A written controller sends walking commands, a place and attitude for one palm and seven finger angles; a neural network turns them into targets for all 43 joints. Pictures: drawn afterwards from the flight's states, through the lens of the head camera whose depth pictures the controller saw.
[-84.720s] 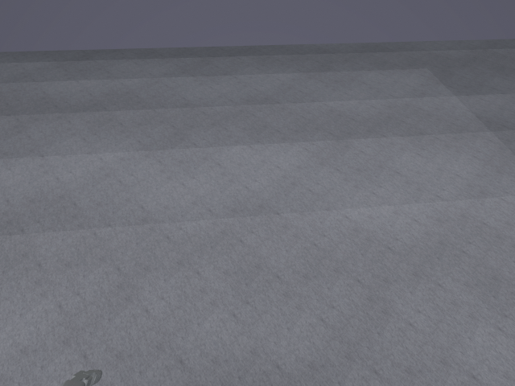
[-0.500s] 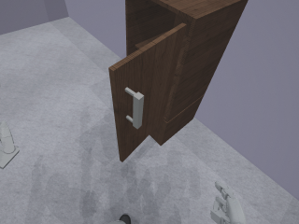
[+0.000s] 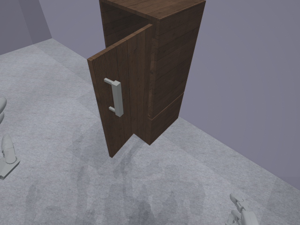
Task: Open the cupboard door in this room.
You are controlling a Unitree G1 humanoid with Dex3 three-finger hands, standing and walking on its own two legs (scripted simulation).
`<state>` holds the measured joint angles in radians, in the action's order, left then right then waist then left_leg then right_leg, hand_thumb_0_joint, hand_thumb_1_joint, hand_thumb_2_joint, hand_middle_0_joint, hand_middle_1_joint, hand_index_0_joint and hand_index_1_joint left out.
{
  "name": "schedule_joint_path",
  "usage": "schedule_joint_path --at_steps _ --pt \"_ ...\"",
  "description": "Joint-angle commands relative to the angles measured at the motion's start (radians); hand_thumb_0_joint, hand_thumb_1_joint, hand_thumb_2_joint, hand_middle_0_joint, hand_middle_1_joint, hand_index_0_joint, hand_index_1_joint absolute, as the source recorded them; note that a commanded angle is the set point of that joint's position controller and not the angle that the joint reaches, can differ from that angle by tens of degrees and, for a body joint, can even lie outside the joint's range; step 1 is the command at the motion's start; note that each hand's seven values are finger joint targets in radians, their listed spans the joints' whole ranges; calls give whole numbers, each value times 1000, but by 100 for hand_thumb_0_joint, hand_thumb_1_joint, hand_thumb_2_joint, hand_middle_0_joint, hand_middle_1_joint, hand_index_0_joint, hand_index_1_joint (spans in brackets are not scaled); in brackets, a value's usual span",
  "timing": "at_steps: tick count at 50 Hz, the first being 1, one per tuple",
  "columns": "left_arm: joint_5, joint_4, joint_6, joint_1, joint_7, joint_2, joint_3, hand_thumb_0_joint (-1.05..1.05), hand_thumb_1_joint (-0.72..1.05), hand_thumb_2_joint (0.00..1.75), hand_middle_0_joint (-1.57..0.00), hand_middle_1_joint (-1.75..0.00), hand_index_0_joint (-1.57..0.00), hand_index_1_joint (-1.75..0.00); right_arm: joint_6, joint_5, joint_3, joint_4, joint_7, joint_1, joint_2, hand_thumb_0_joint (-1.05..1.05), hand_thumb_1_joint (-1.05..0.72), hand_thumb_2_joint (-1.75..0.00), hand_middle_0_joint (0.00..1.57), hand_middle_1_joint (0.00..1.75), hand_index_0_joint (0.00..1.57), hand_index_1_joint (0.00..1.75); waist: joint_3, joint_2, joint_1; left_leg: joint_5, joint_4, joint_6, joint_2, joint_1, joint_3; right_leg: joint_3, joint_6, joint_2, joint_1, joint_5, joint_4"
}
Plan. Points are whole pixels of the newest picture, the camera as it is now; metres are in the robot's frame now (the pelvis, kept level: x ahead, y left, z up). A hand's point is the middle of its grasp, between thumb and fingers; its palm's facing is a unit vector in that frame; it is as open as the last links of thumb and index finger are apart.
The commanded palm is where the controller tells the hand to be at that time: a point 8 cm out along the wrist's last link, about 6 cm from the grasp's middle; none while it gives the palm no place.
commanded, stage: stop stepping back and stand still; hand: left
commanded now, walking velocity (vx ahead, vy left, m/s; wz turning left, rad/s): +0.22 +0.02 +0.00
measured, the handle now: (113, 97) +0.56 +0.15 +0.00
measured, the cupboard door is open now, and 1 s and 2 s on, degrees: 98 98 98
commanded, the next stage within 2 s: let the arm hang, fingers relaxed in 0.46 s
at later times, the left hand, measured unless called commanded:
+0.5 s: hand out of the picture +0.17 +0.28 +0.17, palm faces +0.43 -0.77 -0.47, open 7.4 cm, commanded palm +0.11 +0.32 +0.18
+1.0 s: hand out of the picture -0.11 +0.20 -0.17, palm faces +0.10 -0.98 -0.18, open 7.1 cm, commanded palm none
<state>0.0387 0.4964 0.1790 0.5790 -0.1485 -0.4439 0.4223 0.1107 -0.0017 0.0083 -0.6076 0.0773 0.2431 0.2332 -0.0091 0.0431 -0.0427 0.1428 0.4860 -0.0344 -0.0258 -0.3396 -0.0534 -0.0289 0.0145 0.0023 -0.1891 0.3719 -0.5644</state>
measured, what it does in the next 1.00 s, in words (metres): steps on the spot: left foot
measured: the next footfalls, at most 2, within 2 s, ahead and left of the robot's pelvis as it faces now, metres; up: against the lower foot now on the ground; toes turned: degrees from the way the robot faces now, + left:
left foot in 0.24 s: +0.04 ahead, +0.15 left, +0.00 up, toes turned +5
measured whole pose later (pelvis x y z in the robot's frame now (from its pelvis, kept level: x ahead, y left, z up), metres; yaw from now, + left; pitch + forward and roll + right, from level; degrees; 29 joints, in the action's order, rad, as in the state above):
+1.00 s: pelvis -0.05 +0.03 +0.01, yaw +4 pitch -1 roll -1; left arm -0.01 -1.10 -0.04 0.34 -0.01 -0.19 0.02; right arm -0.04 0.02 0.00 -1.08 0.01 0.28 0.17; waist 0.09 0.02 0.01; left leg 0.16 0.48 0.00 0.02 -0.30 -0.01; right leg -0.09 0.00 -0.02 -0.19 0.24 -0.46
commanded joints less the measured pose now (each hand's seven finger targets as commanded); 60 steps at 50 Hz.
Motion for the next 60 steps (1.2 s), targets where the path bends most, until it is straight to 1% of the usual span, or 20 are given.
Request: schedule_joint_path --at_steps 1,2,3,6,9,10,12,15,17,21,27,28,29,31,34,35,39,43,54,60 --pt "3 159 79 24 -26 -170 151 0 90 90 -20 -30 -20 -30 33 7 47 152 9 -116 100 0 -90 -90 20 30 20 30 -1 0 33 323 57 35 32 -84 82 217 86 -129 -76 330 322" --pt "5 169 79 1 -29 -176 147 0 90 90 -20 -30 -20 -30 23 6 58 138 9 -108 106 0 -90 -90 20 30 20 30 21 129 36 241 346 47 9 -79 68 445 168 -285 -209 463 437" --pt "7 165 76 -44 -30 -159 131 0 90 90 -20 -30 -20 -30 23 10 60 120 8 -98 110 0 -90 -90 20 30 20 30 55 156 35 223 514 47 23 -165 79 489 204 -345 -210 379 446" --pt "-13 117 92 -172 -27 -137 88 0 90 90 -20 -30 -20 -30 47 12 33 99 9 -79 91 0 -90 -90 20 30 20 30 31 24 16 211 355 22 90 -132 73 261 145 -274 -132 97 326" --pt "-22 112 87 -194 -37 -121 58 0 90 90 -20 -30 -20 -30 70 11 32 100 32 -96 89 0 -90 -90 20 30 20 30 25 -9 29 167 42 5 47 99 -18 168 101 -198 -172 139 262" --pt "-19 129 87 -180 -39 -123 61 0 90 90 -20 -30 -20 -30 76 11 32 103 32 -92 92 0 -90 -90 20 30 20 30 17 -49 34 187 -35 -6 55 144 2 160 79 -166 -167 110 211" --pt "-14 191 94 -167 -42 -135 87 0 90 90 -20 -30 -20 -30 77 6 37 126 30 -95 115 0 -90 -90 20 30 20 30 -18 -161 42 84 -87 -55 172 184 178 80 14 -56 -156 -74 48" --pt "-13 209 92 -120 -28 -142 113 0 90 90 -20 -30 -20 -30 75 3 21 116 20 -98 89 0 -90 -90 20 30 20 30 -35 -182 37 80 -144 -59 209 69 228 -12 -23 -7 -63 -97 -18" --pt "-16 215 93 -114 -27 -136 111 0 90 90 -20 -30 -20 -30 83 2 19 115 13 -104 92 0 -90 -90 20 30 20 30 -28 -195 42 13 -122 -47 196 46 182 -11 -20 -9 -26 -144 14" --pt "-2 165 93 -51 -21 -128 115 0 90 90 -20 -30 -20 -30 84 -1 25 116 -1 -93 81 0 -90 -90 20 30 20 30 -75 -52 35 -43 11 15 100 71 48 105 13 -80 14 -338 131" --pt "5 154 88 -61 -16 -135 118 0 90 90 -20 -30 -20 -30 63 2 23 125 1 -116 79 0 -90 -90 20 30 20 30 -52 -81 38 -37 -49 22 98 122 55 90 0 -64 -31 -274 180" --pt "-89 -609 -85 -130 132 49 -315 0 90 90 -20 -30 -20 -30 81 2 78 -121 -87 -148 259 0 -90 -90 20 30 20 30 -17 -125 -4 -175 83 4 139 23 104 13 12 -121 -119 -381 -5" --pt "-76 -645 -157 -122 147 105 -311 0 90 90 -20 -30 -20 -30 20 1 78 -124 -84 -92 188 0 -90 -90 20 30 20 30 -67 -127 26 -249 40 11 149 51 85 38 4 -98 -105 -312 6" --pt "-71 -735 -179 -169 148 120 -323 0 90 90 -20 -30 -20 -30 -33 15 43 -110 -79 -93 167 0 -90 -90 20 30 20 30 -55 -56 44 -88 -31 -40 192 -59 181 1 -1 -60 -62 -120 -23" --pt "-77 -923 -169 -259 147 65 -329 0 90 90 -20 -30 -20 -30 -65 28 34 -139 -80 -109 165 0 -90 -90 20 30 20 30 -34 172 48 4 1 -18 127 -37 152 57 28 -104 -54 -133 95" --pt "-74 -993 -169 -288 144 59 -336 0 90 90 -20 -30 -20 -30 -78 30 33 -162 -80 -105 156 0 -90 -90 20 30 20 30 -27 180 37 0 29 -8 99 11 119 85 42 -135 -88 -142 137" --pt "-59 -1234 -182 -335 131 80 -372 0 90 90 -20 -30 -20 -30 -110 36 13 -252 -77 -83 122 0 -90 -90 20 30 20 30 -5 -119 31 -34 -62 4 116 71 138 52 27 -102 -78 -105 128" --pt "-54 -1421 -179 -272 128 125 -370 0 90 90 -20 -30 -20 -30 -115 32 12 -332 -62 -54 85 0 -90 -90 20 30 20 30 -7 -219 46 99 -123 5 115 47 140 46 31 -95 1 -92 180" --pt "-50 -1614 -177 -193 122 173 -392 0 90 90 -20 -30 -20 -30 -130 21 24 -458 -47 89 38 0 -90 -90 20 30 20 30 68 -64 36 179 -160 0 121 85 142 18 32 -91 -59 -26 237" --pt "-51 -1629 -180 -177 116 191 -388 0 90 90 -20 -30 -20 -30 -135 26 22 -485 -49 118 -7 0 -90 -90 20 30 20 30 104 -46 33 181 -146 3 107 73 124 28 33 -98 -107 47 244"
